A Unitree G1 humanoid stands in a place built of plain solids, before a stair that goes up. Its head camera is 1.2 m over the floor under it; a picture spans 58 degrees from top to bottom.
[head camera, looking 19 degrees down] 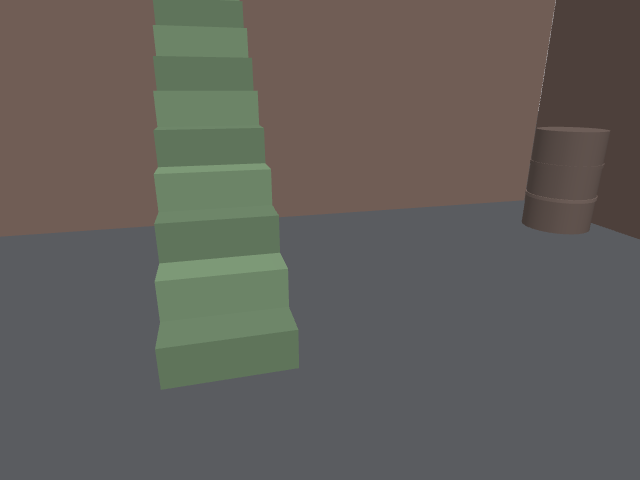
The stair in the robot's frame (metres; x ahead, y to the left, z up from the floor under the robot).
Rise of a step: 0.20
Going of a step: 0.23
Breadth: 0.60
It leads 14 degrees to the left of straight ahead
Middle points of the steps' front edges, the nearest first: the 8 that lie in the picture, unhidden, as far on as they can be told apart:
1.61 0.39 0.20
1.83 0.44 0.40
2.05 0.50 0.60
2.27 0.56 0.80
2.49 0.61 1.00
2.71 0.67 1.20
2.93 0.73 1.40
3.15 0.78 1.60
